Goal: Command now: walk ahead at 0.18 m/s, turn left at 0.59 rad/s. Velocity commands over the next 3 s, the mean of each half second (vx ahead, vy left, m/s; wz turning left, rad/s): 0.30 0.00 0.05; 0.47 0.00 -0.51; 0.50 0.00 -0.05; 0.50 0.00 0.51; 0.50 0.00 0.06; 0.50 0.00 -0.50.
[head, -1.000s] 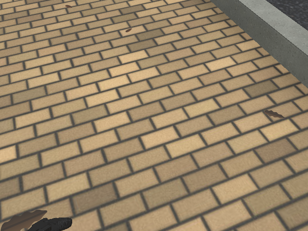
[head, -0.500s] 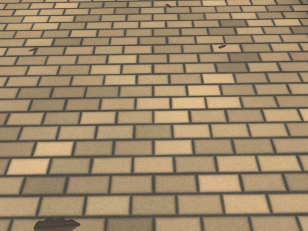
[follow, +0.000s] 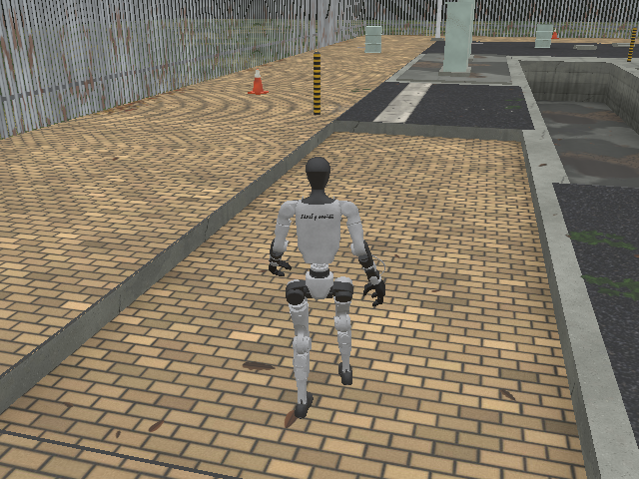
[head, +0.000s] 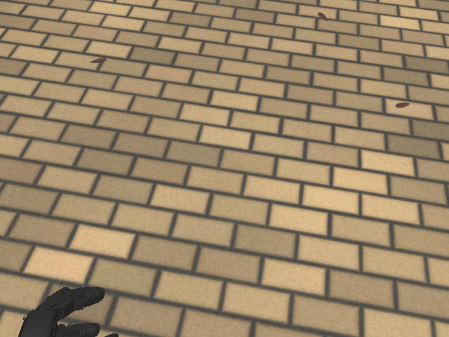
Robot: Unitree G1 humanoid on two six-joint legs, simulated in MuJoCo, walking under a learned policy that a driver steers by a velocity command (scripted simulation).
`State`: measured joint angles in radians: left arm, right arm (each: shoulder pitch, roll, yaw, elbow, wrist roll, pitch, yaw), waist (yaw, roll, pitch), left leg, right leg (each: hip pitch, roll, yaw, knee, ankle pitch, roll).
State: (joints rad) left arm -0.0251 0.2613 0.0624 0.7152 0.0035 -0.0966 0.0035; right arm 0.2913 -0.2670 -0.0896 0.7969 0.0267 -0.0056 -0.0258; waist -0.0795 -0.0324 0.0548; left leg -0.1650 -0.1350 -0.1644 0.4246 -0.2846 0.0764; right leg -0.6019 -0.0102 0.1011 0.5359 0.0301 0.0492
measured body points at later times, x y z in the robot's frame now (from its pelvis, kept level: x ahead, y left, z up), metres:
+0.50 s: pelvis +0.15 +0.00 +0.00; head +0.15 +0.01 +0.45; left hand +0.25 +0.27 -0.12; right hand +0.27 -0.28 -0.10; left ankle +0.15 +0.11 -0.74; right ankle +0.18 -0.12 -0.72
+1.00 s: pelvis +0.36 -0.11 -0.02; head +0.40 -0.13 +0.43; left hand +0.61 +0.08 -0.11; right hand +0.31 -0.40 -0.14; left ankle +0.27 +0.09 -0.64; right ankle +0.40 -0.21 -0.74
